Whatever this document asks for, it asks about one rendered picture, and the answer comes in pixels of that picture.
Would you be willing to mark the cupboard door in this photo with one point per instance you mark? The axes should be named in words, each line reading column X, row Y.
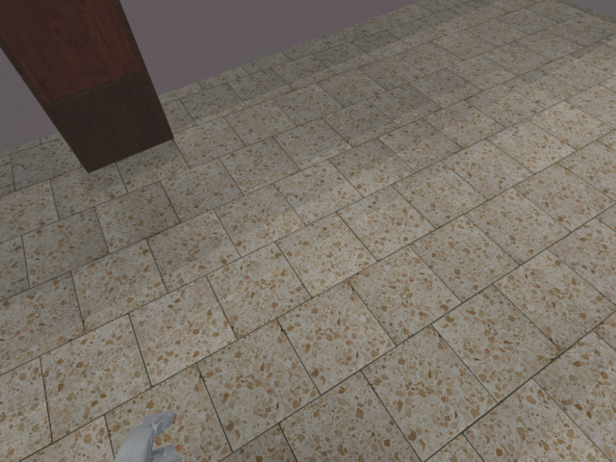
column 65, row 46

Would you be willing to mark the robot left hand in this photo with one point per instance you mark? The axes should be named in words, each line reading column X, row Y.
column 138, row 443

